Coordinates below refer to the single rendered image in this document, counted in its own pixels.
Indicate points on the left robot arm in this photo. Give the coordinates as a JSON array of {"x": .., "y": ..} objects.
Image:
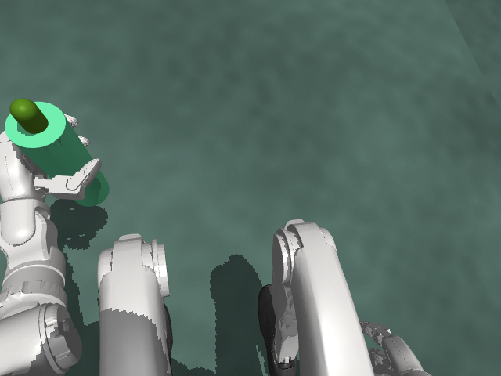
[{"x": 37, "y": 334}]

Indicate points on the right robot hand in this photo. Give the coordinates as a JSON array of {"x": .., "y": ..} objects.
[{"x": 396, "y": 359}]

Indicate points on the left robot hand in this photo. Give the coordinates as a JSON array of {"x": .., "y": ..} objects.
[{"x": 20, "y": 177}]

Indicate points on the bottle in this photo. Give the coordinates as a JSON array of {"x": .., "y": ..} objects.
[{"x": 44, "y": 134}]

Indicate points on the right robot foot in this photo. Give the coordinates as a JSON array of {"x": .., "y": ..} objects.
[{"x": 267, "y": 321}]

